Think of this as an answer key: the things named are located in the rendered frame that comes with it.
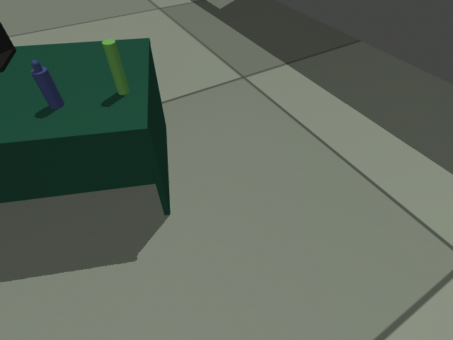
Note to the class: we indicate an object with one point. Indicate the desk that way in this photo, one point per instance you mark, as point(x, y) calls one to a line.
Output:
point(98, 140)

